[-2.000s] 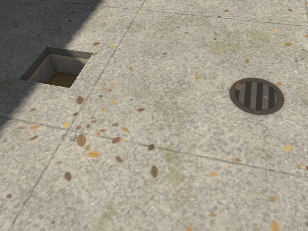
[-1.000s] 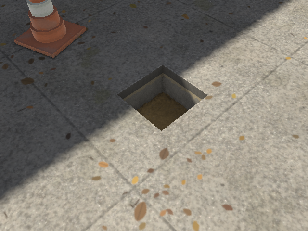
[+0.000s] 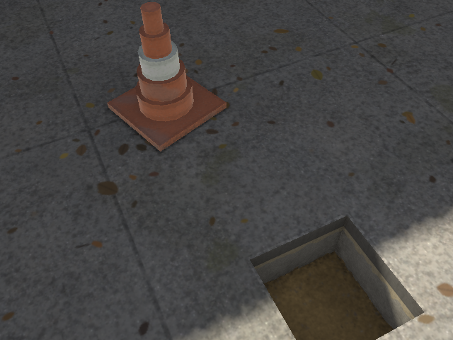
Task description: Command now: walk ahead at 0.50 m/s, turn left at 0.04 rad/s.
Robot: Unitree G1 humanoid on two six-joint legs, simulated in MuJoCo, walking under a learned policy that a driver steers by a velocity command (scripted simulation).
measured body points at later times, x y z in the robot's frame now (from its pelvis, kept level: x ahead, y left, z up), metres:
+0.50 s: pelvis +0.27 +0.07 +0.00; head +0.30 +0.08 +0.45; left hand +0.38 +0.34 -0.13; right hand +0.36 -0.22 -0.10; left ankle +0.31 +0.16 -0.74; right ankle +0.21 -0.08 -0.66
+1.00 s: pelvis +0.50 +0.01 +0.00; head +0.50 -0.02 +0.45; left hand +0.63 +0.25 -0.11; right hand +0.61 -0.30 -0.08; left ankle +0.64 +0.17 -0.64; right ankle +0.41 -0.03 -0.74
